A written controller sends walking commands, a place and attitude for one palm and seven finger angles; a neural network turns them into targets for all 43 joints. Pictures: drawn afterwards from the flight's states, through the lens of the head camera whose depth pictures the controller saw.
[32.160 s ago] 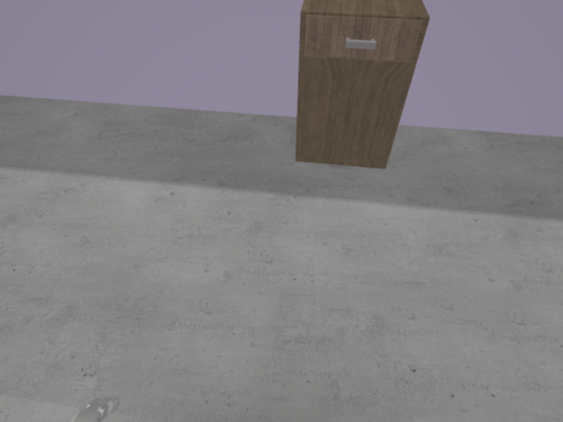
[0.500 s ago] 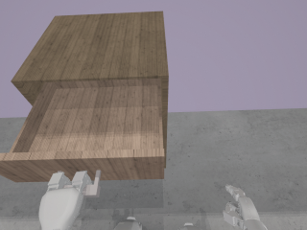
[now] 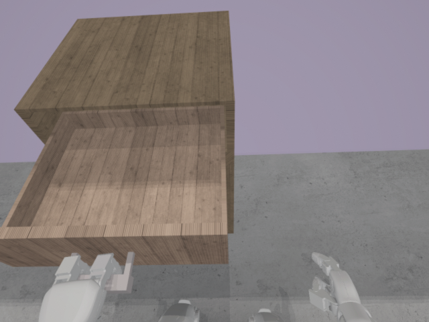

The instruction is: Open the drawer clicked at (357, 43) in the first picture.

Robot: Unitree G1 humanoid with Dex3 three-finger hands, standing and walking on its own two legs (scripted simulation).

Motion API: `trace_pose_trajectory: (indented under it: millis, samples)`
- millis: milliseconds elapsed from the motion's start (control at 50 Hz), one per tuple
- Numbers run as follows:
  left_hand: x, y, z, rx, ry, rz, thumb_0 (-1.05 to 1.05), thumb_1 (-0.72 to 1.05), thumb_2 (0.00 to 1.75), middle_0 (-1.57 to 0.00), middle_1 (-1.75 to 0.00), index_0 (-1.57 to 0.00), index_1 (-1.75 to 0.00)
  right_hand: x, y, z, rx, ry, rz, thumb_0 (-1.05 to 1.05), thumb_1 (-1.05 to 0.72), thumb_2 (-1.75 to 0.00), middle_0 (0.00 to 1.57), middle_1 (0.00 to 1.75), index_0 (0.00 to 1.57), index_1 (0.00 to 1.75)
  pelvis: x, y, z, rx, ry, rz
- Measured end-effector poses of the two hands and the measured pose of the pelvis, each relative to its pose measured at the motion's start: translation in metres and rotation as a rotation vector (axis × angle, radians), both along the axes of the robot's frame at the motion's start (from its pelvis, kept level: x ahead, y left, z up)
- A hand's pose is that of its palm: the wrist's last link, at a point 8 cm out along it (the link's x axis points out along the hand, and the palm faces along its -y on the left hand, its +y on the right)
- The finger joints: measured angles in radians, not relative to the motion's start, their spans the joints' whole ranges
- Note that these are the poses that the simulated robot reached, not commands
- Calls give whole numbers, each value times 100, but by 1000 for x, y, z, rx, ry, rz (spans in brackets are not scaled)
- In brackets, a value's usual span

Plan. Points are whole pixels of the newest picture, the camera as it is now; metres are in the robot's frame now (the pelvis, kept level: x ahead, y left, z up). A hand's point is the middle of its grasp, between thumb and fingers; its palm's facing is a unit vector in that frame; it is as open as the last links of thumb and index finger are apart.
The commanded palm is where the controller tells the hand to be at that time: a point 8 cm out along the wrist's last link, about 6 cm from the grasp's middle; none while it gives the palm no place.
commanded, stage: open the thumb to release the handle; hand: left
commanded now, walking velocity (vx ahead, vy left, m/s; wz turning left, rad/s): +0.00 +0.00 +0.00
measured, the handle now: (98, 270) +0.21 +0.23 +0.00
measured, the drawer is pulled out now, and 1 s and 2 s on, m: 0.30 0.30 0.30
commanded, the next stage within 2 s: lift the hand off the handle in 0.60 s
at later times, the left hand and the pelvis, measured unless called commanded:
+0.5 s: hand (92, 306) +0.15 +0.23 -0.02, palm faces -0.04 -0.09 -0.99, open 10.1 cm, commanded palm +0.13 +0.23 +0.03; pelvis +0.00 +0.00 +0.00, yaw +1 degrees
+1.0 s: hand (93, 306) +0.15 +0.23 -0.02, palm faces -0.01 -0.09 -1.00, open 13.8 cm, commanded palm +0.14 +0.23 +0.03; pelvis -0.01 +0.00 +0.00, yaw +1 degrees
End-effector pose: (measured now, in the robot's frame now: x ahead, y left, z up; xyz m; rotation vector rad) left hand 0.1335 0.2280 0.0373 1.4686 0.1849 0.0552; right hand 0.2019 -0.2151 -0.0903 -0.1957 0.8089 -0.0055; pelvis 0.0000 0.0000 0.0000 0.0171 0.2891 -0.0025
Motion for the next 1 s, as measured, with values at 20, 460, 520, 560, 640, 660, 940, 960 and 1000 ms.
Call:
trace_pose_trajectory:
  millis: [20, 460, 520, 560, 640, 660, 940, 960, 1000]
  samples:
    - [0, 0, 0, -1, 2, -1, 5, 67, 72, -28, -133, -39, -133, 1, 0, 0, 1, 0, 0, 1, -91, -90, 20, 30, 20, 30, 1, 0, 0, 0, 2, -1]
    - [2, 1, 1, 12, -39, -8, 0, 18, 59, -37, -129, -36, -128, -1, 7, -12, -4, 36, 17, 1, -91, -90, 20, 30, 20, 30, -1, 2, -4, -7, 16, 16]
    - [2, 1, 1, 11, -34, -8, 0, 0, 51, -37, -128, -35, -126, -3, 6, -9, -3, 34, 11, 1, -91, -90, 20, 30, 21, 30, -2, 2, -2, -8, 11, 16]
    - [2, 1, 1, 9, -32, -5, 0, -12, 46, -37, -127, -34, -125, -4, 5, -7, -3, 29, 6, 1, -91, -90, 20, 30, 21, 30, -3, 1, -1, -9, 6, 17]
    - [1, 1, 1, 6, -29, -5, 0, -31, 38, -36, -125, -33, -123, -7, 1, -3, -10, 21, -1, 1, -91, -90, 20, 30, 21, 30, -4, 1, 1, -11, -1, 15]
    - [1, 1, 1, 5, -29, -5, 0, -34, 37, -36, -125, -33, -122, -8, 0, -2, -12, 19, -4, 1, -91, -90, 20, 30, 21, 30, -4, 1, 1, -11, -3, 15]
    - [0, 1, -1, 13, -59, -4, 0, -48, 30, -36, -123, -32, -121, -14, -6, -4, -31, 17, -2, 1, -91, -90, 20, 30, 20, 30, -12, 2, -1, -15, -5, 21]
    - [0, 1, -1, 13, -61, -3, 0, -48, 30, -36, -123, -32, -121, -15, -5, -5, -30, 18, -2, 1, -91, -90, 20, 30, 20, 30, -12, 2, -1, -15, -6, 21]
    - [0, 0, -1, 15, -65, 1, 0, -49, 30, -36, -123, -32, -121, -16, -3, -6, -26, 21, -1, 1, -91, -90, 20, 30, 20, 30, -13, 2, -1, -14, -7, 22]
